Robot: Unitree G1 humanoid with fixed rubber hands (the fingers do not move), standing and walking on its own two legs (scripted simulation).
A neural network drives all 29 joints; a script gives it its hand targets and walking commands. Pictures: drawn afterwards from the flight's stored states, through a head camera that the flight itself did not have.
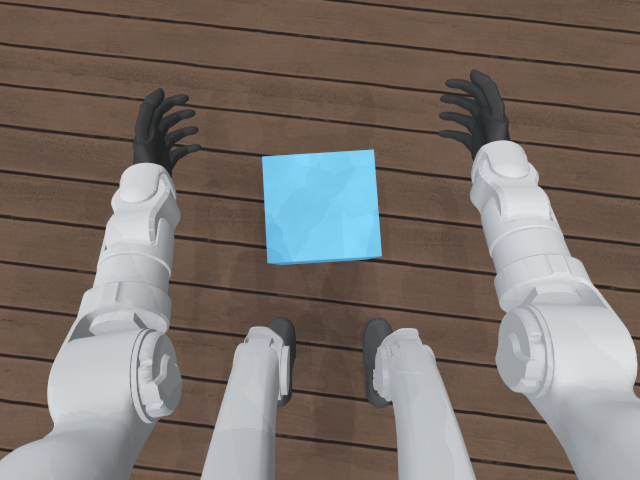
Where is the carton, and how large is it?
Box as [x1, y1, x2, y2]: [262, 150, 381, 264]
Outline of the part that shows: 373,150 262,156 267,262 278,264 366,259 381,255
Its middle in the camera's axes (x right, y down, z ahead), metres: +0.01 -0.05 +0.84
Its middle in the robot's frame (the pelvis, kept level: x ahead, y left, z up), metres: +0.46 +0.02 -0.50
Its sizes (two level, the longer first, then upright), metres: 0.210 0.200 0.250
